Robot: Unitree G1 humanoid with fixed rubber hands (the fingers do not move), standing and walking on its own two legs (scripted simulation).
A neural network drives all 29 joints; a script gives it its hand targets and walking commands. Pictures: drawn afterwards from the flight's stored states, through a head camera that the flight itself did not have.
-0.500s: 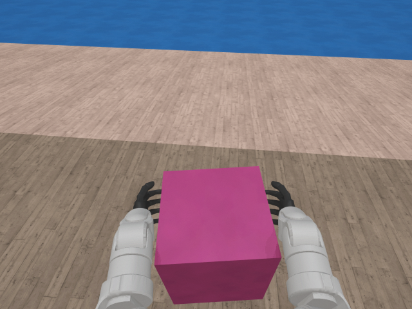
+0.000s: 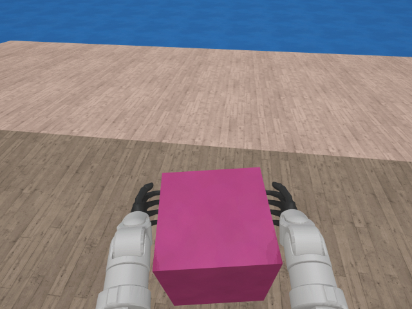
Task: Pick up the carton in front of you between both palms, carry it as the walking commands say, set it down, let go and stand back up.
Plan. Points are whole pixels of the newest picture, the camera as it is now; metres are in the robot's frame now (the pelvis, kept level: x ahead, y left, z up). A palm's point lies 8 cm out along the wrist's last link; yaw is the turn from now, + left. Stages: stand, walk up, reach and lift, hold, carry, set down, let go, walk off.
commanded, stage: reach and lift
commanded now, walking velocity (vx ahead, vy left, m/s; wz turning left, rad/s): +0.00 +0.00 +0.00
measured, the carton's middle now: (215, 239) +0.28 +0.00 -0.05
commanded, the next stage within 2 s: hold in 0.28 s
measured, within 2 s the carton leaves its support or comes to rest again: neither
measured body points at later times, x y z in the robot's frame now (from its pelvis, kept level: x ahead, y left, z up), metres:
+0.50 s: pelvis -0.01 +0.01 +0.00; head -0.07 +0.01 +0.45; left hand +0.29 +0.16 +0.05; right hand +0.29 -0.14 +0.05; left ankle +0.00 +0.14 -0.75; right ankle +0.01 -0.13 -0.75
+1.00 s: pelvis -0.01 +0.00 +0.00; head -0.04 +0.00 +0.44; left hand +0.31 +0.16 +0.05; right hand +0.31 -0.14 +0.06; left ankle +0.00 +0.14 -0.74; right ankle +0.00 -0.13 -0.74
